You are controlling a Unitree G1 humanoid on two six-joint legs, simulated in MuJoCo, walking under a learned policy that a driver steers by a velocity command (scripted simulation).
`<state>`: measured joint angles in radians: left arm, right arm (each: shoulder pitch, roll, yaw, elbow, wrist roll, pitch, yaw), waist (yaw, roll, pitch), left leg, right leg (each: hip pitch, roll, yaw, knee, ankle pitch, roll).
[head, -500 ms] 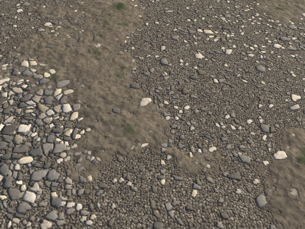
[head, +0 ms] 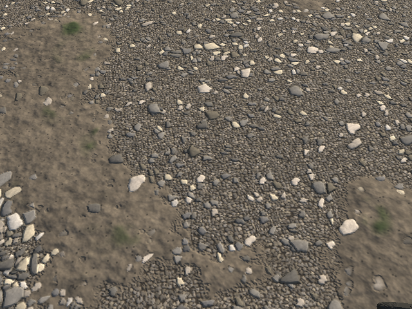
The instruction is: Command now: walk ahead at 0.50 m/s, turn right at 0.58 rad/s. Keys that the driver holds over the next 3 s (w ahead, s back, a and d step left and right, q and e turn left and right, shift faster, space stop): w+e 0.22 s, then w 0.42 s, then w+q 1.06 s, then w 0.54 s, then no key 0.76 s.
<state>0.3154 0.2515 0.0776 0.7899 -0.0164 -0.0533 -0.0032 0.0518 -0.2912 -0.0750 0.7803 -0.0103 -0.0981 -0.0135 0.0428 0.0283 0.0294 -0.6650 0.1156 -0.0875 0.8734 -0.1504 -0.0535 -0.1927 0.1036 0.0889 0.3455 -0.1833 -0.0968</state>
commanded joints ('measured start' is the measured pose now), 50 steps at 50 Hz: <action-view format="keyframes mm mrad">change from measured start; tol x32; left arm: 1 -13 176 44 -76 -5 -10 17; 50 -78 138 25 -50 34 -65 8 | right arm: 1 -73 -37 -1 -72 4 -9 7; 12 319 -274 -69 -8 -12 -37 32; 50 145 -40 2 -25 33 60 31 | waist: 1 1 -114 -42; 10 -107 -147 -146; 12 -66 381 -362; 32 -122 71 19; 37 49 -289 -378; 50 -43 -83 4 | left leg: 1 100 -68 46 -214 182 -12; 10 513 -62 -3 -425 88 100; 12 1005 306 -699 -553 -226 313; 18 545 115 -225 -664 -38 242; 33 649 148 -15 -632 268 215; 35 592 85 36 -398 495 174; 37 23 -129 109 246 -320 66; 39 -150 -68 -23 432 -361 74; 50 -44 11 -13 45 150 42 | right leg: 1 -59 -187 150 -104 190 -137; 9 44 -225 320 106 123 -75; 14 -605 -101 99 968 -278 64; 33 -335 -145 -96 181 84 48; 37 608 -524 455 89 62 -196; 50 71 -352 -147 -225 237 -82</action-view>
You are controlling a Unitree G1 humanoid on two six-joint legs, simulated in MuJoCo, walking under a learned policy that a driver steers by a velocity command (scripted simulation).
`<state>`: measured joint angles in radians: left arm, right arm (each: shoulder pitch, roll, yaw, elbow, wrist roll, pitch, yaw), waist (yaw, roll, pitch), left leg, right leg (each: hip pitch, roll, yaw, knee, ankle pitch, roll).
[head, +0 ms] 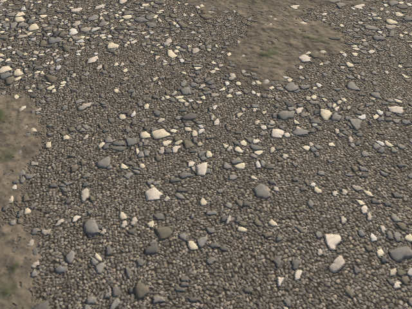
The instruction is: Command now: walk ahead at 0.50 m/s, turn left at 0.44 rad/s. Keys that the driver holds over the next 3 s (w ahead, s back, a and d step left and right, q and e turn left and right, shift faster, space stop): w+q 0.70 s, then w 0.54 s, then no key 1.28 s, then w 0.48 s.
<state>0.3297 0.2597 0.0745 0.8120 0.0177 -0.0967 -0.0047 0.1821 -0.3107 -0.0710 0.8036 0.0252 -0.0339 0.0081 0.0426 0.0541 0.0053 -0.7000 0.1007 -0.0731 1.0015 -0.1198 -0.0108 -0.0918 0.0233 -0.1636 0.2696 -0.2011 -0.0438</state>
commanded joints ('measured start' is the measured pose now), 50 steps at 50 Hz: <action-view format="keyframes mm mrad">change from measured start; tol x32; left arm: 1 -87 139 30 -67 -2 -19 13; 50 -50 175 20 -55 -28 -9 -6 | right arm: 1 -19 -14 1 -59 -4 -6 16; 38 323 16 5 -175 12 -20 -24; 50 -46 -1 18 -216 -18 -33 2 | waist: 1 -31 -105 39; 15 -160 99 -387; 36 14 60 -122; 38 -19 -444 -330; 50 -1 -129 4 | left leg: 1 4 22 -6 -142 161 3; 12 431 -169 206 -430 -38 165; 15 1119 237 -768 -683 -217 446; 23 470 54 -235 -776 244 320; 34 545 37 -341 -600 15 201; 40 -101 -111 -111 305 -344 33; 50 52 -2 26 -201 -13 7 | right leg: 1 -27 -266 74 -152 256 -126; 12 134 -279 -86 398 914 -26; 13 -106 -239 -86 693 633 23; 14 -568 -25 4 1043 -340 90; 15 -680 1 244 1153 -404 75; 28 -423 -49 200 353 271 115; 35 -235 -20 221 176 142 38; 38 419 -433 943 61 -168 -230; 50 -40 -236 332 -116 196 -176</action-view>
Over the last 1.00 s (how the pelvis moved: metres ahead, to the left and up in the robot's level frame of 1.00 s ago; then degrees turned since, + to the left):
0.51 -0.07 0.00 -6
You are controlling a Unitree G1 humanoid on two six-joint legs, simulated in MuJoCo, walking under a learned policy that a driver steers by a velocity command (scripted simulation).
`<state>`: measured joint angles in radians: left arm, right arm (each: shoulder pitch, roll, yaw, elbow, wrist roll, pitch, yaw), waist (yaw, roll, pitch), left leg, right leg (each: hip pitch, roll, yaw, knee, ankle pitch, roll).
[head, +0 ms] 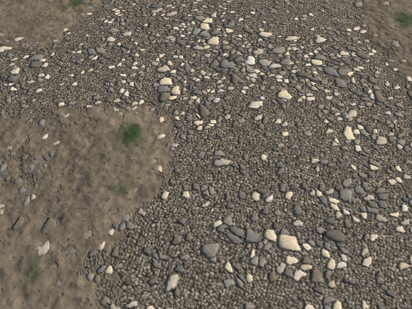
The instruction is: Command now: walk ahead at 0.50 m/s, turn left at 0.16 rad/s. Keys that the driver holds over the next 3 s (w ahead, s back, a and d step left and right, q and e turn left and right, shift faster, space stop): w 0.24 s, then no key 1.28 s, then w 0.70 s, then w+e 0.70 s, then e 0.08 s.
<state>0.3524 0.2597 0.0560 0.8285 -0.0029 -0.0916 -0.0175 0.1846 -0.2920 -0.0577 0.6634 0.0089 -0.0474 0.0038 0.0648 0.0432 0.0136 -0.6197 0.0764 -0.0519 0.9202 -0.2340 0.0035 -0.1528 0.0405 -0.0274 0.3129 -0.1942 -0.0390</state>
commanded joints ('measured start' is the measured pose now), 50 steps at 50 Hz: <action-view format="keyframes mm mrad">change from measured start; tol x16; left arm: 1 -63 182 39 -65 -11 -11 7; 12 67 79 -12 -52 3 7 14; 50 -313 91 6 42 4 77 22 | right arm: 1 -77 -17 7 -79 0 -22 10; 8 -183 -59 -4 -118 13 -33 33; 13 268 -221 -63 -15 -13 -17 10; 22 -27 -102 -19 19 -23 -38 10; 34 220 -24 14 172 -36 -9 -11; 50 99 -58 1 267 -17 70 -43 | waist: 1 -13 -120 0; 9 -48 -137 -3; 13 -176 209 -375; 17 -59 39 -88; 31 -40 26 -89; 34 -137 -207 -188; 50 -82 -49 -71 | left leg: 1 -2 14 17 -181 149 -8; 8 111 -37 52 -390 149 38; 11 632 3 4 -424 168 129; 12 988 262 -420 -461 56 275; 13 991 325 -663 -588 56 323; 16 622 205 -264 -589 510 248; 21 388 129 -47 -659 763 240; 30 464 128 -41 -578 548 190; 35 322 -51 39 -446 -75 0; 50 429 -34 37 -497 99 8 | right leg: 1 15 -243 167 -160 197 -171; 7 103 -289 149 -108 231 -135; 10 94 -243 80 123 522 -85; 11 -36 -196 34 351 443 -46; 13 -558 -17 101 905 -386 37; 14 -618 -72 117 969 -349 36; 30 -197 -91 60 228 122 45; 33 82 -216 171 150 694 -38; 38 -7 -170 173 159 341 -76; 50 -4 -119 116 182 344 -58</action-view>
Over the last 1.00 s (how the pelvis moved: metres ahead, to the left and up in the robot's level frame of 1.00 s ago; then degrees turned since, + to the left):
0.54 0.12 0.00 30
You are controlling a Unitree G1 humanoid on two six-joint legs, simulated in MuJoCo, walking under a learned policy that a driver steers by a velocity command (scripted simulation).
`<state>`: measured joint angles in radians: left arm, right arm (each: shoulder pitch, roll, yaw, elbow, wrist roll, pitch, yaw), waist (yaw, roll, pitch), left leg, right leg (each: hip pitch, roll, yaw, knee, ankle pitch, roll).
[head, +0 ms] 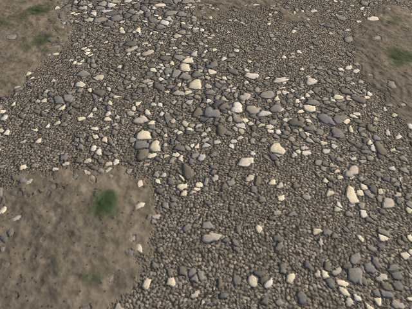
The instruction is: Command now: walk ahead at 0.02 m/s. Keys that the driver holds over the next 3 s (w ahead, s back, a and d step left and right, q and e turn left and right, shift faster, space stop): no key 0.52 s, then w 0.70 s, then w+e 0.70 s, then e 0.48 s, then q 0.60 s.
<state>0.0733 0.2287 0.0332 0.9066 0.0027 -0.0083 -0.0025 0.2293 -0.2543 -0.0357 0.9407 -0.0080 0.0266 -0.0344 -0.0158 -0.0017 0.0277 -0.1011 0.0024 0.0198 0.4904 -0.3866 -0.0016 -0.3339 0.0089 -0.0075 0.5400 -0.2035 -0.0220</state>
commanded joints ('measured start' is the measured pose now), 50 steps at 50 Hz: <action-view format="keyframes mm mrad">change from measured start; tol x16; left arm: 1 -37 121 29 -29 -1 -4 8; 35 -73 79 33 88 -34 -56 -3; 41 464 243 91 228 -29 -79 -17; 45 216 93 23 155 -8 -110 -26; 50 299 120 13 169 0 -95 1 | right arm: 1 55 -94 -21 -2 0 -4 -5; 31 201 -103 -19 127 18 -49 -18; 50 -68 -38 -45 -23 31 -113 32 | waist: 1 -2 -3 -77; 33 -28 176 180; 39 115 93 58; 41 180 -312 -104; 50 41 -47 65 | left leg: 1 -93 41 -34 -71 239 14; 26 -182 39 -20 -131 77 19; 32 -137 266 -329 -327 -422 193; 38 -152 211 -176 -177 21 147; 40 -390 44 14 290 291 50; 41 -574 -61 -8 619 -131 8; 42 -659 -8 -127 784 -152 35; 50 -633 136 -38 509 233 28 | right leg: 1 175 -84 94 -49 331 -73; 26 175 -44 74 -97 106 -37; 30 24 28 1 -6 -348 -31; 35 -268 -59 -13 236 -233 -45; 39 284 34 -85 -18 -54 -52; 41 585 -364 685 -348 -223 -281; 42 527 -399 711 -355 -266 -283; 50 299 -230 175 -427 174 -179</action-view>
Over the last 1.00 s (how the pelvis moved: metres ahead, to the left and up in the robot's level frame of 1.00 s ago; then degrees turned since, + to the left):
0.32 0.04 -0.01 1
